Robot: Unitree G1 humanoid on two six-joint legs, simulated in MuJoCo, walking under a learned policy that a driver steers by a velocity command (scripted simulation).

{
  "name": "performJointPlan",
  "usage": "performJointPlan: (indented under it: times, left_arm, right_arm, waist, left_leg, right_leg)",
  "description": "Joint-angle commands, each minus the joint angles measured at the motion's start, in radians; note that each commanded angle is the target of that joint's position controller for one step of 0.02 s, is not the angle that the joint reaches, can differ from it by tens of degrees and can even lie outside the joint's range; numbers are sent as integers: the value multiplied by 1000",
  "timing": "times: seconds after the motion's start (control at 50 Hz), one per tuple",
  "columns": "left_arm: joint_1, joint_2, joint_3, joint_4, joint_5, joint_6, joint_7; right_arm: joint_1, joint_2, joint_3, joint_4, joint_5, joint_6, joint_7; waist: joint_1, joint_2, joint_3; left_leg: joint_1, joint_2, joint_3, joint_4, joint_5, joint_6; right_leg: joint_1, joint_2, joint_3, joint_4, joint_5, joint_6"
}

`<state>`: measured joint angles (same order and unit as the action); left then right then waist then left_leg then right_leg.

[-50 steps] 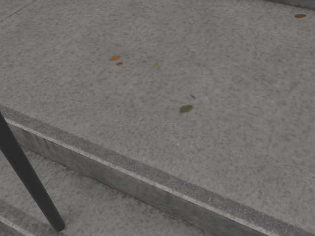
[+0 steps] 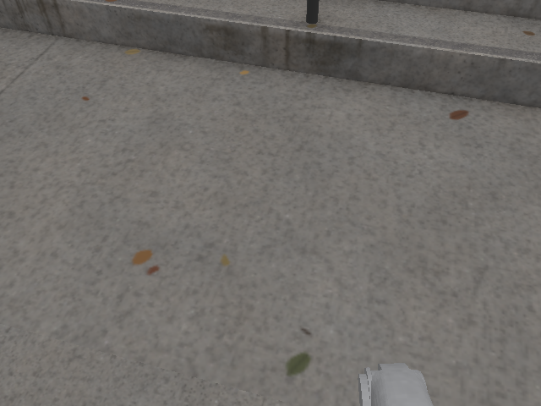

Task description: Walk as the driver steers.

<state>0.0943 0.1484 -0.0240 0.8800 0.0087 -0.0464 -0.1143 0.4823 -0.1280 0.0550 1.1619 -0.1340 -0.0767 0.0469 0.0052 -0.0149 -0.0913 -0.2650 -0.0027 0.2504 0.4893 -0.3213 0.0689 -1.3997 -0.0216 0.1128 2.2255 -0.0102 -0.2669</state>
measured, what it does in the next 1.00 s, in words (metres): climbs, turning right: right foot 0.17 m higher, then left foot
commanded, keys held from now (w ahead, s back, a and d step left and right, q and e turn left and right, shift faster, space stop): w+e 0.12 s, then e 0.78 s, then no key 0.10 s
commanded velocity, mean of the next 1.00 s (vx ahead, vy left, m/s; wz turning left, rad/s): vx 0.18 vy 0.00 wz -0.56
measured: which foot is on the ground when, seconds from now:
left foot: down 0.00-0.24, up 0.26-0.64, down 0.66-1.00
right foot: up 0.00-0.20, down 0.22-0.66, up 0.68-1.00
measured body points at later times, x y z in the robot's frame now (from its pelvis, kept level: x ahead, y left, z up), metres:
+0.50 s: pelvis +0.25 -0.02 +0.15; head +0.26 -0.01 +0.60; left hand +0.33 +0.21 +0.00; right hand +0.40 -0.31 +0.08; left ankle +0.32 +0.13 -0.45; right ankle +0.25 -0.12 -0.57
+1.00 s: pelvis +0.31 +0.03 +0.17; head +0.35 +0.02 +0.62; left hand +0.62 +0.10 +0.08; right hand +0.25 -0.26 +0.07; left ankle +0.42 +0.09 -0.57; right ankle +0.26 -0.11 -0.51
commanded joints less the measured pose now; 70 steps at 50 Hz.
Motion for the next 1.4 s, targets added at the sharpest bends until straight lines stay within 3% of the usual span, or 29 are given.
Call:
performJointPlan:
  times: [0.02,0.06,0.12,0.18,0.22,0.24,0.26,0.28,0.3,0.32,0.34,0.4,0.5,0.56,0.6,0.66,0.68,0.7,0.74,0.8,0.94,1.02,1.08,1.12,1.14,1.18,1.22,1.34,1.4]
  left_arm:
    - [-178,57,-13,-105,-6,1,16]
    - [-283,33,-19,-139,0,35,30]
    - [-321,-7,-17,-148,14,62,26]
    - [-308,18,1,-169,-1,42,12]
    - [-105,54,20,-107,2,17,26]
    - [58,89,33,-71,-8,3,49]
    - [235,155,53,-40,-17,7,84]
    - [421,210,65,20,53,15,109]
    - [451,294,106,21,85,8,101]
    - [336,300,120,1,69,-27,103]
    - [212,221,104,9,45,-48,102]
    - [4,18,25,32,3,-68,80]
    - [4,215,84,-81,43,-143,105]
    - [-9,235,104,-140,5,-133,98]
    - [20,233,123,-160,3,-115,65]
    - [122,161,109,-141,6,-102,42]
    - [240,38,76,-166,12,-99,48]
    - [191,181,109,-170,-50,-43,96]
    - [129,200,109,-188,-36,31,130]
    - [73,145,94,-260,-44,83,134]
    - [-34,123,73,-360,-26,86,125]
    - [-3,142,73,-356,-23,84,116]
    - [91,148,79,-327,-10,81,111]
    - [80,253,90,-374,21,79,124]
    - [124,244,98,-366,35,67,120]
    - [32,170,77,-362,32,46,124]
    - [-33,132,66,-362,15,32,128]
    - [2,100,54,-287,8,28,128]
    - [79,117,60,-233,0,18,119]
  right_arm:
    - [94,-69,9,-24,-39,-24,10]
    - [162,-84,13,-8,-52,-12,20]
    - [134,-86,17,-21,6,-13,44]
    - [101,-241,-17,-47,57,-66,22]
    - [13,-357,-69,-101,98,-60,4]
    - [-4,-374,-83,-138,57,-67,7]
    - [2,-320,-80,-180,23,-70,10]
    - [-122,-223,-63,-253,25,-49,39]
    - [-156,-187,-77,-262,93,-19,74]
    - [-170,-136,-75,-277,101,-32,58]
    - [-205,-110,-69,-309,88,-34,33]
    - [-271,-77,-43,-390,61,-17,-16]
    - [-336,-241,-88,-412,96,-22,-46]
    - [-397,-173,-73,-423,92,-5,-29]
    - [-394,-164,-75,-427,101,-1,-31]
    - [-305,-265,-117,-414,139,-45,-71]
    - [-318,-379,-132,-449,134,-57,-89]
    - [-362,-338,-138,-470,99,-2,-96]
    - [-376,-210,-111,-515,116,23,-99]
    - [-422,-217,-112,-536,112,38,-118]
    - [-335,-250,-133,-519,117,64,-145]
    - [-320,-275,-146,-489,135,73,-130]
    - [-279,-221,-129,-436,143,75,-111]
    - [-286,-124,-95,-456,112,57,-101]
    - [-353,-200,-114,-473,111,58,-111]
    - [-345,-215,-131,-444,133,76,-106]
    - [-294,-219,-143,-407,115,93,-110]
    - [-277,-124,-104,-380,123,64,-96]
    - [-235,-222,-113,-358,109,63,-90]
  waist:
    - [-36,84,61]
    - [-71,122,114]
    - [-31,118,103]
    - [44,169,-10]
    - [120,196,9]
    - [145,186,-102]
    - [155,60,-326]
    - [199,-227,-407]
    - [205,-168,-311]
    - [157,-81,-148]
    - [100,-11,-83]
    - [-89,54,-71]
    - [-76,11,-107]
    - [-53,10,-15]
    - [-32,-47,-1]
    - [-42,18,-90]
    - [45,298,-277]
    - [16,307,-148]
    - [-1,84,-142]
    - [13,118,-60]
    - [-41,165,-67]
    - [-49,187,-31]
    - [-5,160,-9]
    - [-27,-235,-25]
    - [51,-247,-50]
    - [4,-202,13]
    - [-35,-155,35]
    - [-35,-112,40]
    - [-1,-15,89]
  left_leg:
    - [62,210,-122,-289,67,27]
    - [174,307,-150,-383,233,82]
    - [256,331,-74,-392,668,73]
    - [154,307,29,-271,1541,55]
    - [324,323,3,-85,1705,34]
    - [159,329,-5,65,1835,-13]
    - [-125,270,-65,333,1561,-80]
    - [-432,41,-111,780,130,-135]
    - [-517,-49,-392,1144,87,-47]
    - [-608,-41,-479,1303,117,-30]
    - [-629,-44,-471,1379,97,-10]
    - [-667,-22,-450,1319,24,48]
    - [-306,72,-262,831,-22,-139]
    - [-117,69,-263,424,33,-154]
    - [-162,64,-300,269,142,-157]
    - [78,97,-305,4,418,-8]
    - [337,374,-625,-60,861,302]
    - [326,503,-765,-41,1039,241]
    - [227,391,-648,-36,731,149]
    - [53,308,-453,-147,398,121]
    - [77,295,-282,-170,250,142]
    - [12,300,-278,-175,82,137]
    - [-56,251,-227,-72,77,48]
    - [-339,54,-110,240,-194,-117]
    - [-328,62,-204,390,-261,-133]
    - [-349,83,-284,524,-185,-151]
    - [-285,97,-315,532,-112,-163]
    - [-47,69,-271,72,20,-139]
    - [86,100,-318,-40,287,-88]
  right_leg:
    - [-63,-46,-62,-233,84,-35]
    - [-123,-85,-117,-352,-17,7]
    - [-8,-83,-212,-542,-168,24]
    - [498,50,-328,-795,-294,88]
    - [618,143,-322,-1145,-373,127]
    - [929,111,-199,-1086,-115,59]
    - [1333,47,81,-1131,86,-51]
    - [1548,-113,508,-1503,217,-193]
    - [1352,-157,678,-1700,2,-142]
    - [1170,-146,604,-1698,-149,-115]
    - [1048,-126,542,-1693,-205,-109]
    - [870,-29,304,-1720,-7,-31]
    - [792,7,106,-1838,392,73]
    - [742,37,120,-1855,95,91]
    - [890,-59,258,-1807,12,37]
    - [963,-7,307,-1583,-31,122]
    - [805,177,97,-1313,-480,260]
    - [565,144,-45,-1038,-652,317]
    - [530,36,-19,-821,-524,334]
    - [587,-16,-41,-798,-384,341]
    - [733,-40,-95,-1162,-307,344]
    - [940,-5,-172,-1428,-340,294]
    - [1190,28,-177,-1775,-207,214]
    - [1333,-298,230,-1867,79,45]
    - [1223,-351,292,-1937,-106,-56]
    - [1177,-268,212,-1962,-252,5]
    - [1122,-214,131,-1953,-201,65]
    - [1140,-138,59,-1893,-231,88]
    - [1040,-51,28,-1861,-390,176]
Next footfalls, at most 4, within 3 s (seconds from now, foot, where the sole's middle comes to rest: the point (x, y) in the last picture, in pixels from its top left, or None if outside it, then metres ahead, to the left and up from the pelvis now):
0.22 right None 0.29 -0.13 -0.60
0.66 left None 0.46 0.08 -0.60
1.10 right None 0.29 -0.11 -0.60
1.38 left None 0.44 0.11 -0.60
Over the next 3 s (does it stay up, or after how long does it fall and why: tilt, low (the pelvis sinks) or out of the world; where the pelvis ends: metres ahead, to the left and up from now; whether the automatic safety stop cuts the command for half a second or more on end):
stays up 0.35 0.00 0.18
